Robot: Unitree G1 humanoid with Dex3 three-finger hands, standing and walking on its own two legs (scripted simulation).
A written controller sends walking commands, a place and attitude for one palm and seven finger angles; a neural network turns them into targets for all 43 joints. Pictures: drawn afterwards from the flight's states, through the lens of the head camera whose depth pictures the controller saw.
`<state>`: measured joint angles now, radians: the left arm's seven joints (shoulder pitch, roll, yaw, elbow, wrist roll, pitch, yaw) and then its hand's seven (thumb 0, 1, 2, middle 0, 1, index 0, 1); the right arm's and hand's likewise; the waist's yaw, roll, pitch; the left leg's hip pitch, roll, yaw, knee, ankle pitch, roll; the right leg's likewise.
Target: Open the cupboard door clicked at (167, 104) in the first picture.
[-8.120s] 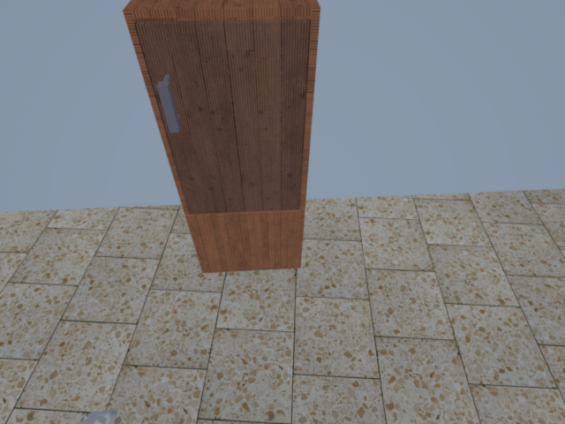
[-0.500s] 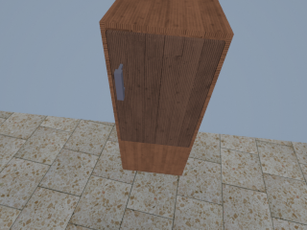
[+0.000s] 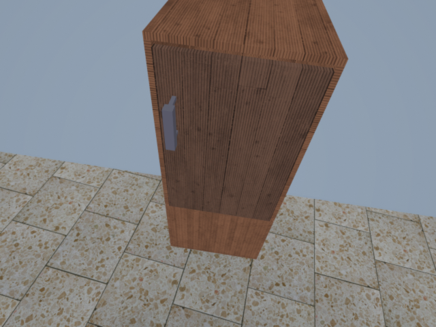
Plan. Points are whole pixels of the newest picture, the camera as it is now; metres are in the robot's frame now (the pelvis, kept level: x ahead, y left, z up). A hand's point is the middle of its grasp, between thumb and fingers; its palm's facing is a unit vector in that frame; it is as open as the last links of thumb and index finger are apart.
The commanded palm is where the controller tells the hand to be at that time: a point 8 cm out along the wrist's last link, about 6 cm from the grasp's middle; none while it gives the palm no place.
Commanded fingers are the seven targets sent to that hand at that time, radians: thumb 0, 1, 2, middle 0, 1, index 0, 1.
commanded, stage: come to a stop and stand still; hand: left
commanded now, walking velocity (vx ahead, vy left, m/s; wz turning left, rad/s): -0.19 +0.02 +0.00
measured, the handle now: (172, 123) +0.55 +0.16 +0.06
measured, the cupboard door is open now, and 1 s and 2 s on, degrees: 0 0 0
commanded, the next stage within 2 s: look again from close up in 0.74 s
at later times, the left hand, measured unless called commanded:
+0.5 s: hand out of the picture -0.01 +0.17 -0.16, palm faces +0.02 -0.98 -0.22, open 7.4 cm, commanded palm none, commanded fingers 0.00 0.90 0.90 -0.20 -0.30 -0.20 -0.30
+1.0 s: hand out of the picture -0.08 +0.16 -0.17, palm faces +0.01 -0.98 -0.18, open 7.4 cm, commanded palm none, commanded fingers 0.00 0.90 0.90 -0.20 -0.30 -0.20 -0.30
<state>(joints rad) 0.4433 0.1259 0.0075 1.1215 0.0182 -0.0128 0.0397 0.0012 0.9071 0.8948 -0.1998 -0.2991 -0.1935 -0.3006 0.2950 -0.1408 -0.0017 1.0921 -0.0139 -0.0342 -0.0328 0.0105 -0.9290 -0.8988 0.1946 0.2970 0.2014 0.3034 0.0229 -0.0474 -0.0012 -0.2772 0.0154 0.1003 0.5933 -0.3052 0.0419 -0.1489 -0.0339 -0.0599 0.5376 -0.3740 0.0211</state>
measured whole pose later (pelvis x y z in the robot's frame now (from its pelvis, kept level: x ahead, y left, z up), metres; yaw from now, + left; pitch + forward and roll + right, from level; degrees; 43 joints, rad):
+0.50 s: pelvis -0.05 -0.02 +0.01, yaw +0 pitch -1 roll +0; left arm 0.27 0.18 0.01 1.01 0.02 0.01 0.04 0.00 0.91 0.89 -0.20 -0.30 -0.19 -0.30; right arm 0.25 -0.16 -0.02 1.06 -0.02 0.01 -0.02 0.00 -0.93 -0.90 0.19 0.30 0.20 0.30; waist -0.01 -0.01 0.00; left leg -0.28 0.03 0.10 0.50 -0.19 0.02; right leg -0.19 -0.02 -0.07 0.52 -0.31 -0.01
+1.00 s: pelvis -0.05 +0.00 +0.00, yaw +1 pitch +0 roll -1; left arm 0.38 0.12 -0.01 1.09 0.02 -0.01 0.04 0.00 0.91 0.89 -0.20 -0.30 -0.20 -0.30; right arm 0.34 -0.14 0.00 1.04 -0.02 0.00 -0.01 0.00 -0.91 -0.90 0.19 0.30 0.20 0.30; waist -0.03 0.04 0.01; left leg -0.36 0.01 0.08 0.59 -0.24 0.05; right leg -0.24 -0.03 -0.08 0.55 -0.32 0.00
